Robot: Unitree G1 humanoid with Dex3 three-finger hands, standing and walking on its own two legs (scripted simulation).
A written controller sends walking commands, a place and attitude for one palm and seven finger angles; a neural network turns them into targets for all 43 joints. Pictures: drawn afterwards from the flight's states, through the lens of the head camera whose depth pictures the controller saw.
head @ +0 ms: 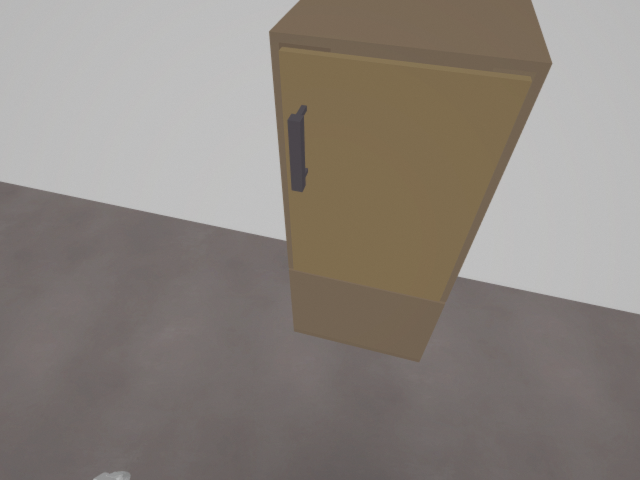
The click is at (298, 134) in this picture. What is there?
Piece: cupboard door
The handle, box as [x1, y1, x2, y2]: [287, 105, 307, 191]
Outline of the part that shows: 305,105 301,105 298,111 295,114 291,114 287,120 291,188 293,190 302,191 305,185 304,178 307,172 307,168 304,167 303,115 306,110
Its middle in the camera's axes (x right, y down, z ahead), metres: -0.04 -0.17 +0.74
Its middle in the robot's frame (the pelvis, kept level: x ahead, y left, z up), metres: +0.68 +0.07 +0.05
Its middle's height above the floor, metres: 0.82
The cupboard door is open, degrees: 0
